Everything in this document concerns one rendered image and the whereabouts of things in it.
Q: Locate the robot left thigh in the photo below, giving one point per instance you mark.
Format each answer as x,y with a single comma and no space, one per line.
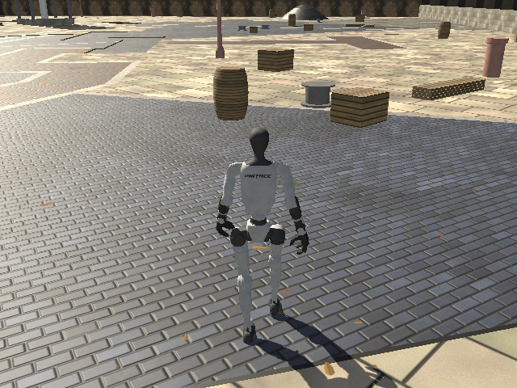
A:
239,241

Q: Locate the robot right forearm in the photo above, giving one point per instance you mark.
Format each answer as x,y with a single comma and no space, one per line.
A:
298,219

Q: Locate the right robot hand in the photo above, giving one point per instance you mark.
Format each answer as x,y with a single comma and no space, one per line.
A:
304,242

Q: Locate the left robot hand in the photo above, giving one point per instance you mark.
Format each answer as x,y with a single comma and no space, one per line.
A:
228,225

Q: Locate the robot right thigh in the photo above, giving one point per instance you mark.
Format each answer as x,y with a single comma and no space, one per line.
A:
276,237

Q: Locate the robot thigh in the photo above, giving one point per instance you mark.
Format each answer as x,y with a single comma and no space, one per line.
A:
276,237
239,241

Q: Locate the robot right upper arm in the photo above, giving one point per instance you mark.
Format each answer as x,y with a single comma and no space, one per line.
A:
287,181

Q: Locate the robot left upper arm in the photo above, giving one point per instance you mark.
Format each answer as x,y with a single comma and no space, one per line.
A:
229,183

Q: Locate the robot left forearm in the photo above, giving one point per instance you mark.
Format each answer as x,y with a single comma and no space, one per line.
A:
222,212

